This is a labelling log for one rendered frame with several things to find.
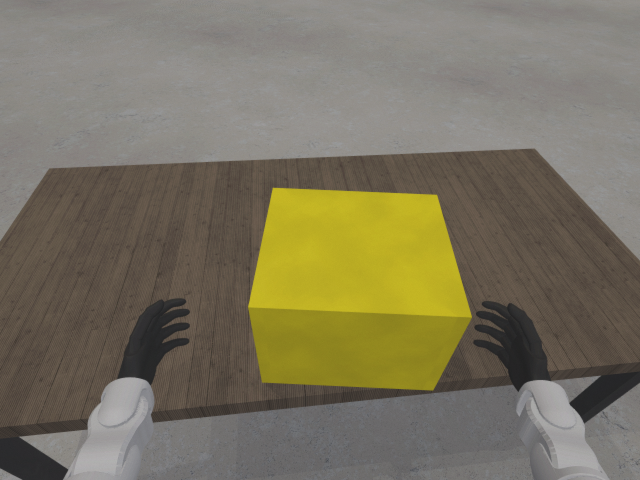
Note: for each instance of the robot left hand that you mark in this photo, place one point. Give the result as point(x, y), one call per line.
point(145, 349)

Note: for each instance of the table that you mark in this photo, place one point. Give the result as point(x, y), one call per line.
point(93, 247)

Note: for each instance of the carton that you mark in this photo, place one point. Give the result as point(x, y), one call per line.
point(356, 289)

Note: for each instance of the left robot forearm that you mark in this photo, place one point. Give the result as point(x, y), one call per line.
point(119, 428)

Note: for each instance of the right robot forearm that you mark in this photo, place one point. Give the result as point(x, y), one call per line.
point(554, 434)

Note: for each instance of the robot right hand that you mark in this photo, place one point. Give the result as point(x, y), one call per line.
point(522, 354)

